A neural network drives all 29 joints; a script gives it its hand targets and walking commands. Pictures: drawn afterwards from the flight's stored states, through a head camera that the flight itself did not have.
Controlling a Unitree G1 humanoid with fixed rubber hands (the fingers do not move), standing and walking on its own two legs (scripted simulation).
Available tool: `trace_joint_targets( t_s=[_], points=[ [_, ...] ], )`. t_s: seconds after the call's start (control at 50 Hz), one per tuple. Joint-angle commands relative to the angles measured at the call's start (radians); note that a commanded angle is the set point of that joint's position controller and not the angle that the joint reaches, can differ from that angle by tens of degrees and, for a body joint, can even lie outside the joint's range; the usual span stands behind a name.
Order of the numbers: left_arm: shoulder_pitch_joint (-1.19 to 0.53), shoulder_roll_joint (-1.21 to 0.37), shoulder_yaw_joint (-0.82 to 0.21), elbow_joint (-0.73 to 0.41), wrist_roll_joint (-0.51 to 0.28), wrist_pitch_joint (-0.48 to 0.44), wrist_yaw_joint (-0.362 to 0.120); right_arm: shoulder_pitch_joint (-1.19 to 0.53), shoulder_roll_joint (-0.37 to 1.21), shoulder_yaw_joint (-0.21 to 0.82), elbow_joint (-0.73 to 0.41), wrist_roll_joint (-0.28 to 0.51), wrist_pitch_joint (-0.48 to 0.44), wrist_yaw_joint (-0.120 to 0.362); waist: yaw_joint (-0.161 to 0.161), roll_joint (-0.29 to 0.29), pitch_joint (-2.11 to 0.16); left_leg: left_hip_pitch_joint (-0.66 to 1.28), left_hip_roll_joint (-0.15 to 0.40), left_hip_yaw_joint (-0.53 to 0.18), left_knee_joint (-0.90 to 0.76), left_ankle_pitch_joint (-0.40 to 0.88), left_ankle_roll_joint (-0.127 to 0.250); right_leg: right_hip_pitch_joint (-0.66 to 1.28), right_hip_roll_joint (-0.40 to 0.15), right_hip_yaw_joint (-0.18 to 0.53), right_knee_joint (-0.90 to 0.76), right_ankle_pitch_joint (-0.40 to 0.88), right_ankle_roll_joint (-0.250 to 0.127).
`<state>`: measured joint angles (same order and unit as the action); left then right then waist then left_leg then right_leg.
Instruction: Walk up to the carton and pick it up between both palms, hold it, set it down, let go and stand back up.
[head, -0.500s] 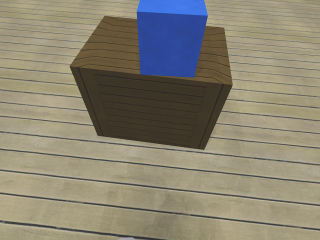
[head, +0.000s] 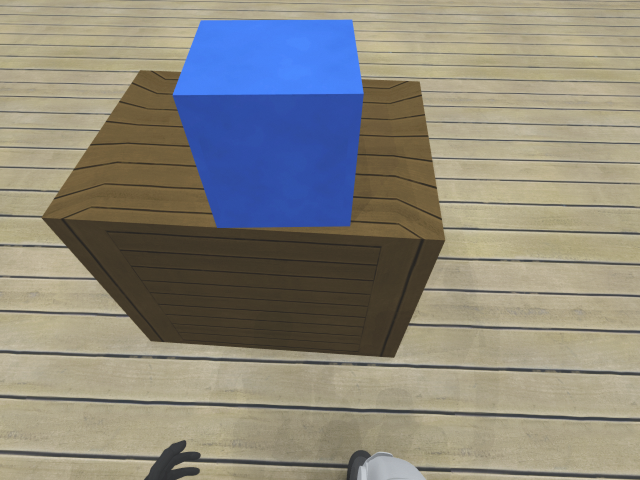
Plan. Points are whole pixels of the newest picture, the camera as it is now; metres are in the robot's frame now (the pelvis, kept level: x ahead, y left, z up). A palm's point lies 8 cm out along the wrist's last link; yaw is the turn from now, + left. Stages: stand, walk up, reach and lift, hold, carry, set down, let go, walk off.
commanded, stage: walk up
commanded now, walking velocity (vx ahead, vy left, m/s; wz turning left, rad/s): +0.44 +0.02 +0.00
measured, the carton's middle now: (280, 130) +0.69 +0.05 +0.02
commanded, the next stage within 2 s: none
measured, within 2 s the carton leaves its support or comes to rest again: neither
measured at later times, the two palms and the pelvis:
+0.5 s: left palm out of the picture +0.07 +0.20 -0.08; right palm (476, 425) +0.20 -0.23 -0.13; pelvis +0.16 -0.01 +0.04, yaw -1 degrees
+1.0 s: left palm (78, 428) +0.22 +0.34 -0.13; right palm (403, 388) +0.25 -0.12 -0.10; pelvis +0.22 +0.11 +0.03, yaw +1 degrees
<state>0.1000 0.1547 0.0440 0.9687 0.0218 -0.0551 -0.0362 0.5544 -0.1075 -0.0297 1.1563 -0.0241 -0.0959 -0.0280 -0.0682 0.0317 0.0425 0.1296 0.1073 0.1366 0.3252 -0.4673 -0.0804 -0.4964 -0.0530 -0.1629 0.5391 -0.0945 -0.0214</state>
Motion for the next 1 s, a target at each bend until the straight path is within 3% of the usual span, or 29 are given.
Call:
trace_joint_targets(
  t_s=[0.0,0.02,0.04,0.06,0.08,0.1,0.12,0.16,0.2,0.24,0.32,0.4,0.48,0.56,0.6,0.62,0.64,0.66,0.68,0.7,0.72,0.74,0.78,0.84,0.86,0.9,0.92,0.94,0.98],
  points=[
    [0.499,0.307,0.095,0.08,0.005,-0.046,0.04,0.166,-0.059,0.005,-0.037,0.041,0.01,0.0,0.178,-0.43,-0.381,-0.634,-0.053,-0.024,0.868,-0.123,0.074,0.902,-0.428,0.664,-0.16,-0.01,-0.148],
    [0.489,0.332,0.101,0.083,-0.024,-0.029,0.042,0.169,-0.136,-0.027,-0.006,0.032,0.024,0.0,0.171,-0.307,-0.384,-0.634,-0.058,-0.106,0.968,-0.088,0.084,0.816,-0.518,0.872,-0.281,0.007,-0.16],
    [0.449,0.284,0.083,0.078,-0.031,-0.023,0.046,0.049,-0.192,-0.057,-0.032,0.015,0.029,0.011,0.153,-0.132,-0.243,-0.595,-0.028,-0.136,1.012,-0.009,0.084,0.633,-0.487,0.819,-0.303,0.25,-0.101],
    [0.405,0.217,0.059,0.08,-0.021,-0.028,0.05,-0.075,-0.174,-0.06,-0.061,0.004,0.03,0.02,0.148,-0.009,-0.103,-0.585,0.005,-0.155,1.006,0.047,0.081,0.493,-0.41,0.588,-0.234,0.53,-0.033],
    [0.344,0.174,0.043,0.081,-0.016,-0.03,0.054,-0.111,-0.103,-0.049,-0.068,0.001,0.033,0.029,0.119,-0.038,-0.037,-0.598,0.024,-0.157,0.962,0.124,0.079,0.403,-0.337,0.388,-0.199,0.638,0.003],
    [0.294,0.127,0.034,0.077,-0.015,-0.026,0.052,-0.125,-0.06,-0.043,-0.074,0.001,0.042,0.033,0.092,-0.088,0.001,-0.561,0.023,-0.154,0.91,0.168,0.076,0.298,-0.273,0.256,-0.2,0.59,0.037],
    [0.272,0.107,0.024,0.077,-0.014,-0.023,0.047,-0.102,-0.025,-0.032,-0.07,0.002,0.054,0.036,0.065,-0.171,0.026,-0.55,0.01,-0.147,0.89,0.195,0.073,0.273,-0.23,0.205,-0.208,0.562,0.05],
    [0.279,0.08,0.012,0.068,-0.018,-0.029,0.039,-0.06,-0.024,-0.026,-0.047,0.001,0.08,0.039,0.031,-0.222,0.014,-0.557,-0.012,-0.122,0.844,0.229,0.056,0.298,-0.178,0.12,-0.206,0.597,0.085],
    [0.34,0.086,0.006,0.08,-0.02,-0.042,0.042,-0.075,-0.061,-0.033,-0.05,0.0,0.108,0.041,0.024,-0.207,-0.001,-0.573,-0.043,-0.084,0.83,0.262,0.041,0.297,-0.182,0.099,-0.21,0.737,0.096],
    [0.365,0.127,0.008,0.082,-0.022,-0.047,0.045,-0.103,-0.079,-0.03,-0.062,0.003,0.128,0.045,0.02,-0.233,-0.009,-0.583,-0.041,-0.082,0.802,0.306,0.036,0.289,-0.195,0.095,-0.212,0.741,0.083],
    [0.429,0.144,0.009,0.083,-0.02,-0.037,0.055,-0.223,-0.121,-0.03,-0.104,-0.001,0.139,0.057,0.051,-0.197,-0.002,-0.665,-0.019,-0.109,0.757,0.39,0.036,0.32,-0.233,0.147,-0.25,0.493,0.039],
    [0.482,0.137,0.009,0.088,-0.012,-0.03,0.065,-0.33,-0.14,-0.031,-0.142,-0.01,0.13,0.054,0.097,-0.158,0.064,-0.764,0.012,-0.125,0.653,0.395,0.019,0.371,-0.302,0.236,-0.314,0.221,-0.058],
    [0.504,0.143,0.017,0.1,0.002,-0.03,0.077,-0.382,-0.118,-0.021,-0.162,-0.01,0.115,0.049,0.128,-0.169,0.076,-0.797,0.023,-0.097,0.485,0.329,0.003,0.47,-0.316,0.23,-0.317,0.167,-0.11],
    [0.503,0.165,0.036,0.106,0.016,-0.023,0.082,-0.437,-0.104,-0.021,-0.185,-0.008,0.096,0.048,0.166,-0.236,0.067,-0.664,-0.002,-0.039,0.302,0.235,0.006,0.446,-0.3,0.166,-0.277,0.171,-0.11],
    [0.48,0.17,0.043,0.105,0.021,-0.018,0.078,-0.426,-0.108,-0.025,-0.177,0.0,0.088,0.049,0.164,-0.246,0.052,-0.555,-0.032,-0.01,0.221,0.226,0.017,0.399,-0.276,0.14,-0.261,0.116,-0.094],
    [0.473,0.142,0.034,0.111,0.016,-0.016,0.069,-0.391,-0.091,-0.021,-0.166,0.008,0.075,0.045,0.136,-0.281,0.024,-0.456,-0.045,-0.002,0.149,0.24,0.024,0.362,-0.224,0.112,-0.226,-0.002,-0.075],
    [0.456,0.119,0.031,0.132,0.001,-0.008,0.068,-0.311,-0.098,-0.021,-0.149,0.005,0.056,0.045,0.075,-0.27,-0.005,-0.314,-0.059,0.021,0.059,0.34,0.029,0.313,-0.144,0.062,-0.132,-0.122,-0.052],
    [0.472,0.078,0.022,0.146,-0.005,-0.003,0.066,-0.199,-0.144,-0.034,-0.113,-0.007,0.036,0.038,0.038,-0.142,-0.073,-0.121,-0.032,0.004,0.073,0.445,0.031,0.223,-0.086,0.024,0.013,-0.201,-0.028],
    [0.481,0.035,0.007,0.145,-0.012,-0.001,0.069,-0.137,-0.19,-0.032,-0.098,-0.014,0.016,0.025,0.024,0.022,-0.104,0.02,0.104,-0.13,0.045,0.866,0.039,0.109,-0.058,0.044,0.099,-0.338,0.015],
    [0.481,0.0,-0.009,0.115,-0.026,0.005,0.073,-0.077,-0.257,-0.041,-0.093,-0.018,0.008,0.013,0.02,0.24,-0.131,0.081,0.303,-0.272,0.1,1.438,0.082,0.019,-0.02,0.061,0.243,-0.619,0.036],
    [0.495,0.009,-0.01,0.113,-0.047,0.02,0.078,-0.066,-0.272,-0.043,-0.075,0.008,0.013,0.008,0.034,0.31,-0.181,0.01,0.327,-0.262,0.128,1.61,0.183,0.086,-0.02,0.113,0.266,-0.605,0.026],
    [0.462,0.044,-0.007,0.113,-0.046,0.036,0.076,-0.126,-0.232,-0.031,-0.093,0.021,0.02,0.007,0.034,0.33,-0.164,-0.066,0.294,-0.247,0.114,1.566,0.208,0.119,-0.029,0.128,0.29,-0.587,0.023],
    [0.365,0.052,0.0,0.099,-0.03,0.058,0.061,-0.196,-0.121,0.011,-0.116,0.019,0.028,0.0,0.064,0.228,-0.087,-0.146,0.187,-0.138,0.083,1.407,0.157,0.123,-0.028,0.143,0.32,-0.502,0.015],
    [0.435,0.012,-0.006,0.142,-0.008,0.095,0.06,-0.275,-0.144,0.017,-0.143,0.015,0.041,-0.011,0.127,0.123,-0.073,-0.273,0.151,-0.097,0.019,1.058,0.156,0.208,-0.011,0.132,0.336,-0.357,0.017],
    [0.451,0.019,-0.001,0.155,-0.003,0.106,0.066,-0.287,-0.165,0.011,-0.155,0.014,0.044,-0.009,0.129,0.091,-0.066,-0.307,0.167,-0.104,-0.001,0.934,0.164,0.213,-0.008,0.132,0.354,-0.326,0.021],
    [0.365,0.114,0.031,0.114,0.021,0.139,0.071,-0.221,-0.277,-0.033,-0.178,0.004,0.065,-0.026,0.075,-0.005,-0.014,-0.312,0.351,-0.289,-0.049,0.704,0.204,0.035,-0.007,0.143,0.558,-0.314,0.049],
    [0.32,0.118,0.034,0.088,0.026,0.149,0.068,-0.205,-0.285,-0.038,-0.175,0.009,0.077,-0.034,0.067,-0.007,0.014,-0.362,0.384,-0.316,-0.086,0.526,0.218,-0.001,-0.031,0.187,0.58,-0.302,0.056],
    [0.278,0.116,0.037,0.07,0.024,0.152,0.06,-0.218,-0.278,-0.04,-0.173,0.007,0.087,-0.036,0.068,0.006,0.044,-0.41,0.372,-0.313,-0.118,0.351,0.222,-0.021,-0.038,0.213,0.587,-0.275,0.06],
    [0.239,0.106,0.036,0.048,0.017,0.148,0.041,-0.253,-0.253,-0.037,-0.181,0.001,0.095,-0.034,0.072,0.086,0.068,-0.448,0.315,-0.257,-0.148,0.181,0.209,-0.045,-0.025,0.22,0.593,-0.21,0.07]
  ],
)
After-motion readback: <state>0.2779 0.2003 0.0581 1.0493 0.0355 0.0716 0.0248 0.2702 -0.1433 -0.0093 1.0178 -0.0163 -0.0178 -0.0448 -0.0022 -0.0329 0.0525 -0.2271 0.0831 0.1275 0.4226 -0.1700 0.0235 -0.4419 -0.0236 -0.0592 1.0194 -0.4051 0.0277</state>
